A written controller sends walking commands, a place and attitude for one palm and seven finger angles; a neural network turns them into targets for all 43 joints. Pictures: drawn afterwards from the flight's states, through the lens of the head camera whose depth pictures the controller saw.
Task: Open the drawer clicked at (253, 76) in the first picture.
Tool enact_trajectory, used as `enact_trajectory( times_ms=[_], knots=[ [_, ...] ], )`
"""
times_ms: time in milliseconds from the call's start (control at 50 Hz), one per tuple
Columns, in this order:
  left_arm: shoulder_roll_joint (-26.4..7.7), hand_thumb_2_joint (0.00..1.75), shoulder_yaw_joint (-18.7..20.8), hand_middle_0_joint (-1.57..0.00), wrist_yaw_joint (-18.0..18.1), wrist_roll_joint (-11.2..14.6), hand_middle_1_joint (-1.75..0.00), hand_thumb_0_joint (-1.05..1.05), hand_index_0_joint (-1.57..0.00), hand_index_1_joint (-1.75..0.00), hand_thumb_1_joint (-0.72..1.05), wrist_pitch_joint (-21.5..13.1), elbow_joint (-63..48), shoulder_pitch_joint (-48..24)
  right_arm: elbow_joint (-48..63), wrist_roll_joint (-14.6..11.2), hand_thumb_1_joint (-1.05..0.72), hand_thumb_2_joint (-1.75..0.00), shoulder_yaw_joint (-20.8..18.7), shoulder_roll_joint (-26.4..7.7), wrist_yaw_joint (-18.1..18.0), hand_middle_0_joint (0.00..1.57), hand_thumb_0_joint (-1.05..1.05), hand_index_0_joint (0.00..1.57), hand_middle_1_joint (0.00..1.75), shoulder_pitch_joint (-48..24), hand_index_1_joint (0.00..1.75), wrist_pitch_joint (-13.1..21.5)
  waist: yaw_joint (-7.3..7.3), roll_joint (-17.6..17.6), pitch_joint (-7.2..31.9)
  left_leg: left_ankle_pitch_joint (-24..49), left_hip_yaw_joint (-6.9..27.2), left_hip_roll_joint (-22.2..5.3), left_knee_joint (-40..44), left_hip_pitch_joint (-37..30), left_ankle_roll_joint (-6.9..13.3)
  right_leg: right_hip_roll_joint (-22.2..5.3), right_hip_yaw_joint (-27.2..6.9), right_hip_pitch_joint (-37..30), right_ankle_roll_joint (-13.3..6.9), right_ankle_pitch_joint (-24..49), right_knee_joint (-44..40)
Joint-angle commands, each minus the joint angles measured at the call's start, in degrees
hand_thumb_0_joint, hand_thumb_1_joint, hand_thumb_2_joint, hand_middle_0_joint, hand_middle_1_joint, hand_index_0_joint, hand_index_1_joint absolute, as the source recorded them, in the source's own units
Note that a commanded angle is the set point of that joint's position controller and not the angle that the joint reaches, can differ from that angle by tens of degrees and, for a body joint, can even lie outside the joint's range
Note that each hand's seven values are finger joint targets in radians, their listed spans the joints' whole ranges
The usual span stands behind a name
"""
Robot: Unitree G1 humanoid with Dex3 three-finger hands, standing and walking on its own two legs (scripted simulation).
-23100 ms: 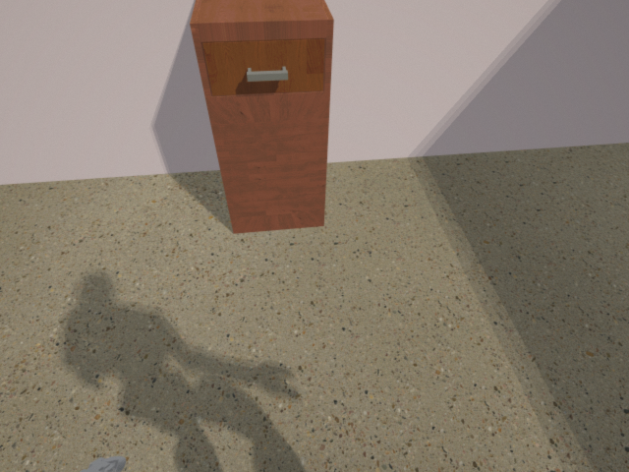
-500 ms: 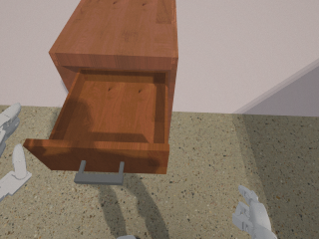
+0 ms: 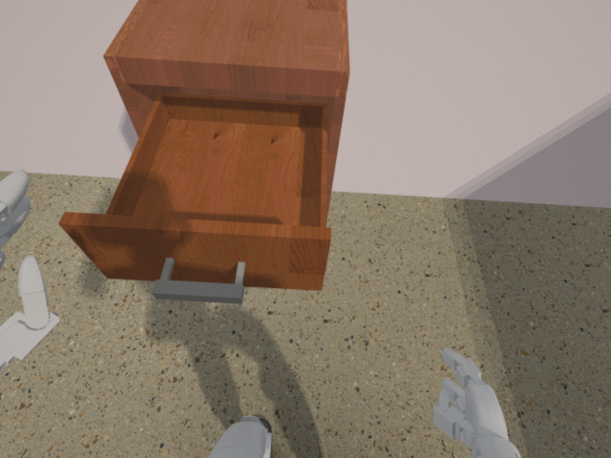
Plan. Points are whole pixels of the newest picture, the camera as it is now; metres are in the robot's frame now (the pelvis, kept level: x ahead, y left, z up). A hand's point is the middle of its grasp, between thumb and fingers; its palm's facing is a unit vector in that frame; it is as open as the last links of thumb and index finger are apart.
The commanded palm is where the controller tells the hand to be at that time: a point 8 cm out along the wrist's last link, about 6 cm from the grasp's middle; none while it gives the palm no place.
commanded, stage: step back with the hand held close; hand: left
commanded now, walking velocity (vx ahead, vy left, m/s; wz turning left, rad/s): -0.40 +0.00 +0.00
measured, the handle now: (202, 279) +0.34 +0.18 -0.03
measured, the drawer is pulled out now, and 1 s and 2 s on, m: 0.30 0.30 0.30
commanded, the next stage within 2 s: stop stepping back and stand still in 0.28 s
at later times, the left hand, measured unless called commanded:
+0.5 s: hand out of the picture +0.10 +0.19 +0.18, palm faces +0.21 -0.83 -0.52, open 7.4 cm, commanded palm +0.03 +0.25 +0.19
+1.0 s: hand out of the picture +0.02 +0.20 +0.18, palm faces +0.35 -0.81 -0.47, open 7.4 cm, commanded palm -0.03 +0.25 +0.19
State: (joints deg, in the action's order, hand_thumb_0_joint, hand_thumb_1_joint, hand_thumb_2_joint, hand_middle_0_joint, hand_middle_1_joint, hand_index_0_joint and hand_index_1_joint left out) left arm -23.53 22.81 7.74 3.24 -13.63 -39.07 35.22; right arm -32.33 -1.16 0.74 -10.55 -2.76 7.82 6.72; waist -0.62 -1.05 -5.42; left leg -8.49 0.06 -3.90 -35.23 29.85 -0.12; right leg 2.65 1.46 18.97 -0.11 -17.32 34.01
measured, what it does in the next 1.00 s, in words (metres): walks backwards: left foot, then right foot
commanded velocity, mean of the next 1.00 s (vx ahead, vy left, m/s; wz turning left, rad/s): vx -0.02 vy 0.04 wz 0.01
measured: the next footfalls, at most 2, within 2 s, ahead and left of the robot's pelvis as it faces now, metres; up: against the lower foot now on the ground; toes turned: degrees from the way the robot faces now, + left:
left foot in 0.14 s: +0.07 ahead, +0.11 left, +0.00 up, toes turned +0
right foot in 0.46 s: -0.14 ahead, -0.14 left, +0.00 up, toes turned -5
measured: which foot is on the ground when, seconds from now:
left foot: down 0.00-0.00, up 0.02-0.12, down 0.14-0.48, up 0.50-0.70, down 0.72-1.00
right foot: down 0.00-0.14, up 0.16-0.44, down 0.46-1.00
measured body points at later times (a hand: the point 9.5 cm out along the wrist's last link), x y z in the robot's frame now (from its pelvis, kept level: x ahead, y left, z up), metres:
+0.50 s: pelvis -0.11 -0.03 +0.00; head -0.05 -0.02 +0.45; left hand +0.09 +0.23 +0.21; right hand +0.08 -0.24 -0.08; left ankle +0.02 +0.11 -0.71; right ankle -0.18 -0.14 -0.73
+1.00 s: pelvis -0.17 -0.03 +0.01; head -0.15 -0.03 +0.46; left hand +0.00 +0.24 +0.21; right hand +0.00 -0.26 -0.07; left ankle -0.15 +0.09 -0.72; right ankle -0.18 -0.14 -0.72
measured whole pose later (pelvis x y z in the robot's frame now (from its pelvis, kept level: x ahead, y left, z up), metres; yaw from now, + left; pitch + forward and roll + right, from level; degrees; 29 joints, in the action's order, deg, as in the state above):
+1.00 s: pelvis -0.17 -0.03 +0.01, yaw +0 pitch +1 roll -1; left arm -22.4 21.9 9.1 2.6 -12.4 -35.2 38.4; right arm -33.8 -1.6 0.2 -10.3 -2.7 11.9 4.6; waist 1.1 -0.9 -0.4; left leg -17.5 -1.5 -2.5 -33.2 18.1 0.8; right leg 0.2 5.2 12.8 -1.1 -17.0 29.0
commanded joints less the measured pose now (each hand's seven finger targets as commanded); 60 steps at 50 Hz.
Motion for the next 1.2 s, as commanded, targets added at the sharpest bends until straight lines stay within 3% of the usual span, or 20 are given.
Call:
enact_trajectory(
  times_ms=[0, 60, 80, 120, 160, 220, 280, 400, 440, 460, 480, 560, 660, 720, 760, 900, 980, 1140, 1160, 1180],
  knots=[
    [-9.6, 0.90, 7.1, -0.20, 1.7, 0.7, -0.30, 0.00, -0.20, -0.30, 0.90, -2.8, -9.5, 1.9, 6.7, -0.4, -0.90, -0.90, -4.5, -6.4, -0.6, 0.20, 0.00, 0.20, 0.30, -3.1, 0.30, 1.4, 1.20, 10.6, 15.1, -13.7, 0.7, 4.4, -18.2, -13.0, -1.2, -21.8, -17.4, 4.2, -9.4, 20.9, -15.9],
    [-8.3, 0.90, 7.2, -0.20, 1.6, -0.5, -0.30, 0.00, -0.20, -0.30, 0.90, -1.7, -8.0, 1.6, 6.4, 0.8, -0.90, -0.90, -2.5, -4.4, -1.2, 0.20, 0.00, 0.20, 0.30, -5.7, 0.30, -0.3, 2.05, 8.3, 8.8, -12.3, 2.3, 2.9, -0.9, -8.5, -0.8, -16.2, -8.2, -1.2, -6.0, 31.6, -9.4],
    [-9.2, 0.90, 7.6, -0.20, 1.8, -0.5, -0.30, 0.00, -0.20, -0.30, 0.90, -1.4, -8.4, 1.3, 6.2, 0.6, -0.90, -0.90, -2.7, -5.5, -1.7, 0.20, 0.00, 0.20, 0.30, -6.1, 0.30, -0.7, 2.13, 4.4, 8.9, 3.2, 2.3, 1.1, 10.9, -10.9, -0.3, -12.2, -4.5, -2.5, -2.7, 29.9, -4.2],
    [-9.2, 0.90, 6.9, -0.20, 1.3, -0.5, -0.30, 0.00, -0.20, -0.30, 0.90, -2.4, -10.7, 1.4, 8.1, 0.4, -0.90, -0.90, -4.4, -7.1, -1.1, 0.20, 0.00, 0.20, 0.30, -4.9, 0.30, -0.3, 0.72, -8.4, 15.1, 33.8, 12.2, -13.1, 14.0, -16.8, 4.9, -3.9, -1.2, -1.6, 0.7, 3.0, 8.8],
    [-8.9, 0.90, 7.1, -0.20, 0.7, 0.3, -0.30, 0.00, -0.20, -0.30, 0.90, -2.7, -12.2, 3.2, 7.7, 2.4, -0.90, -0.90, -4.4, -6.8, -0.4, 0.20, 0.00, 0.20, 0.30, -2.9, 0.30, 1.4, 0.70, -13.6, 16.6, 27.1, 16.0, -16.8, 16.4, -11.7, 8.9, -1.3, -3.6, 0.4, 0.9, -14.9, 24.8],
    [-6.3, 0.90, 4.3, -0.20, 1.3, 0.2, -0.30, 0.00, -0.20, -0.30, 0.90, -2.5, -14.7, 2.8, 5.5, 1.5, -0.90, -0.90, -4.9, -7.7, 0.6, 0.20, 0.00, 0.20, 0.30, -1.5, 0.30, 2.8, 0.44, -8.9, 17.6, 35.8, 9.6, -14.1, 11.3, -21.4, 8.9, -1.7, -2.9, 6.3, 1.2, -11.1, 23.6],
    [-7.5, 0.90, 4.8, -0.20, 1.1, 0.4, -0.30, 0.00, -0.20, -0.30, 0.90, -2.1, -16.5, 2.1, 5.4, 1.6, -0.90, -0.90, -4.3, -8.3, 1.0, 0.20, 0.00, 0.20, 0.30, -2.6, 0.30, 3.5, 0.21, -12.9, 16.9, 28.2, 8.0, -12.7, 13.1, -21.6, 7.7, -1.7, -0.6, 4.4, 1.2, -10.3, 17.4],
    [-9.6, 0.90, 8.3, -0.20, 0.5, 2.3, -0.30, 0.00, -0.20, -0.30, 0.90, -1.8, -12.0, 6.4, 7.1, 1.0, -0.90, -0.90, -3.0, -8.5, 0.8, 0.20, 0.00, 0.20, 0.30, -3.0, 0.30, 2.8, 0.35, -12.8, 14.0, -13.8, 5.7, -6.7, 15.9, -9.4, 3.6, -1.0, 3.0, -9.9, -0.4, -4.4, -9.4],
    [-11.4, 0.90, 9.5, -0.20, 0.2, 1.8, -0.30, 0.00, -0.20, -0.30, 0.90, -2.0, -12.0, 6.3, 7.9, 0.1, -0.90, -0.90, -3.5, -7.4, 0.8, 0.20, 0.00, 0.20, 0.30, -2.1, 0.30, 0.8, 1.56, 2.1, 11.8, -18.2, -3.6, 3.1, -4.4, -11.7, -1.5, -10.7, -3.3, -3.8, -4.5, 1.3, -22.0],
    [-12.3, 0.90, 10.5, -0.20, 0.9, 2.0, -0.30, 0.00, -0.20, -0.30, 0.90, -1.6, -9.5, 6.4, 8.0, -0.4, -0.90, -0.90, -3.4, -6.6, 0.5, 0.20, 0.00, 0.20, 0.30, -2.2, 0.30, 0.0, 1.55, 11.4, 11.5, -16.3, -3.0, 5.4, -22.8, -10.1, -1.9, -22.4, -15.6, 3.1, -9.2, 2.2, -25.8],
    [-10.3, 0.90, 9.1, -0.20, 0.9, 2.0, -0.30, 0.00, -0.20, -0.30, 0.90, -0.1, -7.1, 5.0, 7.6, -1.2, -0.90, -0.90, -4.4, -7.5, 0.7, 0.20, 0.00, 0.20, 0.30, -0.5, 0.30, -0.3, 1.47, 18.8, 11.8, -19.1, 0.5, 8.3, -32.6, -2.5, -2.1, -23.4, -19.9, -0.5, -11.0, 17.4, -21.9],
    [-7.3, 0.90, 6.4, -0.20, 2.1, -0.7, -0.30, 0.00, -0.20, -0.30, 0.90, -1.1, -3.6, 4.7, 6.9, -0.2, -0.90, -0.90, -2.7, -5.6, -0.9, 0.20, 0.00, 0.20, 0.30, -4.3, 0.30, -1.1, 3.11, 8.3, 8.5, -16.6, 0.2, 2.6, -22.8, 1.0, 0.0, -20.1, -6.6, -10.8, -7.5, 35.5, -13.3],
    [-6.7, 0.90, 4.2, -0.20, 3.3, -1.7, -0.30, 0.00, -0.20, -0.30, 0.90, -2.0, -8.3, 3.0, 6.4, 0.2, -0.90, -0.90, -3.7, -7.3, -0.5, 0.20, 0.00, 0.20, 0.30, -1.6, 0.30, 2.2, 2.12, 5.0, 9.5, -1.8, -3.5, 2.8, 15.7, -16.0, 2.7, -15.0, -4.3, -14.0, -3.2, 26.0, -7.4],
    [-9.6, 0.90, 5.6, -0.20, 2.8, -1.5, -0.30, 0.00, -0.20, -0.30, 0.90, -2.5, -13.3, 2.7, 8.5, -0.4, -0.90, -0.90, -5.6, -10.5, 0.1, 0.20, 0.00, 0.20, 0.30, -0.6, 0.30, 2.8, 0.27, -6.3, 13.0, 22.7, 6.4, -7.6, 10.3, -25.7, 5.5, -7.2, 0.3, -6.3, 0.4, 11.0, -0.1],
    [-10.1, 0.90, 7.5, -0.20, 2.8, -1.5, -0.30, 0.00, -0.20, -0.30, 0.90, -2.0, -12.8, 5.6, 7.3, 0.1, -0.90, -0.90, -4.1, -7.5, 0.2, 0.20, 0.00, 0.20, 0.30, -0.3, 0.30, 2.2, 1.29, -10.7, 11.2, 17.5, 9.1, -7.3, 12.7, -21.6, 5.4, -4.9, 3.3, -4.9, 0.6, -1.1, -1.9],
    [-6.0, 0.90, 4.6, -0.20, 2.5, 0.0, -0.30, 0.00, -0.20, -0.30, 0.90, -1.1, -4.6, 3.1, 6.8, -0.8, -0.90, -0.90, -3.9, -8.3, -0.3, 0.20, 0.00, 0.20, 0.30, -0.9, 0.30, 0.9, 2.85, 0.0, 4.8, -19.8, 2.3, -0.8, 10.0, -7.8, 3.2, -7.2, -4.7, -6.8, -2.2, -7.2, -13.9],
    [-6.2, 0.90, 3.0, -0.20, 2.7, -0.3, -0.30, 0.00, -0.20, -0.30, 0.90, 0.2, -4.5, -1.4, 6.6, -0.2, -0.90, -0.90, -3.3, -7.7, -0.8, 0.20, 0.00, 0.20, 0.30, -0.8, 0.30, 0.0, 3.04, 6.1, 4.4, -13.2, -1.4, 2.0, 2.7, -12.3, 2.5, -12.7, -10.7, -1.8, -5.1, -10.2, -18.4],
    [-7.0, 0.90, 2.9, -0.20, 3.0, -1.0, -0.30, 0.00, -0.20, -0.30, 0.90, -0.2, -7.7, -2.0, 7.0, 0.2, -0.90, -0.90, -1.9, -7.0, -1.1, 0.20, 0.00, 0.20, 0.30, -2.1, 0.30, 0.9, 1.49, -3.7, 6.7, -0.6, 5.1, -2.6, 13.5, -14.2, 3.8, -5.7, -0.3, -9.9, -0.7, 8.5, -9.7],
    [6.2, 0.90, -17.5, -0.20, -5.0, -6.6, -0.30, 0.00, -0.20, -0.30, 0.90, 9.1, 43.3, -6.2, -8.3, 1.1, -0.90, -0.90, -5.1, -12.7, 4.0, 0.20, 0.00, 0.20, 0.30, -0.4, 0.30, 2.4, 3.39, -3.6, 4.6, 8.3, 4.3, -2.4, 4.6, -11.1, 2.8, -8.3, 3.0, -1.8, -0.7, 14.9, 1.1],
    [9.0, 0.90, -17.3, -0.20, -6.2, -5.9, -0.30, 0.00, -0.20, -0.30, 0.90, 13.1, 45.4, -4.6, -8.6, 1.5, -0.90, -0.90, -4.6, -8.5, 3.7, 0.20, 0.00, 0.20, 0.30, 5.3, 0.30, -0.2, 2.35, -1.7, 10.2, 15.0, 2.1, -1.9, 4.4, -15.7, 2.9, -7.6, 1.7, -3.4, -0.5, 15.7, -0.2]
  ],
)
